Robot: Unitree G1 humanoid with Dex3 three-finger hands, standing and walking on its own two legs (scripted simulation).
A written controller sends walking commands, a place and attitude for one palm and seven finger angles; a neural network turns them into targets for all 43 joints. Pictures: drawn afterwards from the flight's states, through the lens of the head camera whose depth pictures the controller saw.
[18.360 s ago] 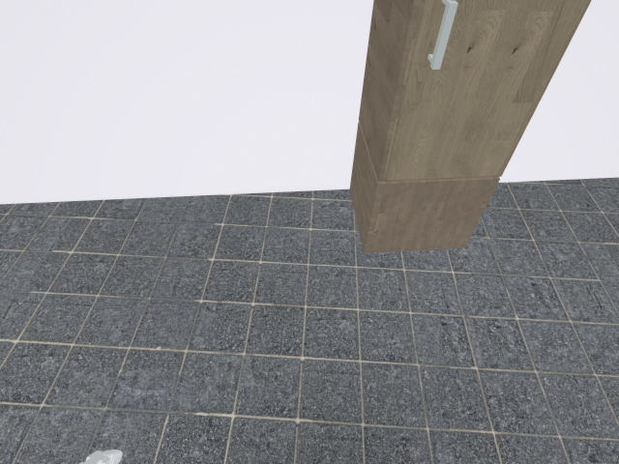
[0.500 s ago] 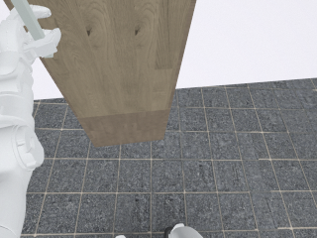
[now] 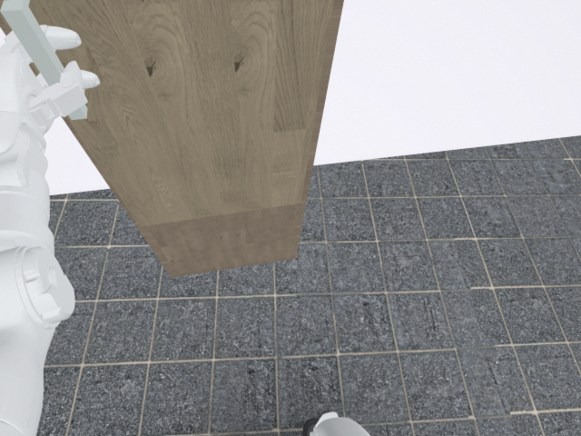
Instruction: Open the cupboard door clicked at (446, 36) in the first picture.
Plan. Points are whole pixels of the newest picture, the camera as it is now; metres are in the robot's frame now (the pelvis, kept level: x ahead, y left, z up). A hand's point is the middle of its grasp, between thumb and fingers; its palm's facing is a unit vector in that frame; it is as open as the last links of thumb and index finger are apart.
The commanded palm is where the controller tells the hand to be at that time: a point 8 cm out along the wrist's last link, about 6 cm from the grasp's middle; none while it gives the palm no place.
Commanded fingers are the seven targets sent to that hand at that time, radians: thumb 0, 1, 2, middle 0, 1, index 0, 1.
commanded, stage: pull the door open along its arc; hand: left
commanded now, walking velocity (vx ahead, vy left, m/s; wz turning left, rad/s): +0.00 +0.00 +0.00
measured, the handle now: (53, 57) +0.58 +0.23 +0.16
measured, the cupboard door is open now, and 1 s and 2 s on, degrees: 1 18 45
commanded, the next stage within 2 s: open thumb and fingers to let go in 1.36 s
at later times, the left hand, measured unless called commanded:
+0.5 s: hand (94, 131) +0.46 +0.18 +0.15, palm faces +0.45 -0.89 +0.01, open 5.6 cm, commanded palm +0.43 +0.21 +0.15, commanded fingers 0.00 0.90 0.90 -0.40 -1.35 -0.40 -1.35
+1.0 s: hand (111, 150) +0.43 +0.15 +0.15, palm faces +0.49 -0.87 +0.01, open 5.6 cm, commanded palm +0.35 +0.17 +0.15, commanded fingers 0.00 0.90 0.90 -0.40 -1.35 -0.40 -1.35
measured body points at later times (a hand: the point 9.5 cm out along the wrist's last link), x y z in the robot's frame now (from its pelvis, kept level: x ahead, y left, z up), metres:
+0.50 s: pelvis -0.01 -0.01 +0.01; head +0.04 -0.01 +0.45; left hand +0.43 +0.22 +0.15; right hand +0.12 -0.25 -0.11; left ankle -0.05 +0.10 -0.71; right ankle +0.00 -0.12 -0.71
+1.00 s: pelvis -0.02 -0.02 +0.01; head +0.02 -0.03 +0.46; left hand +0.40 +0.20 +0.15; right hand -0.03 -0.28 -0.12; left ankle -0.05 +0.10 -0.71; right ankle +0.00 -0.12 -0.71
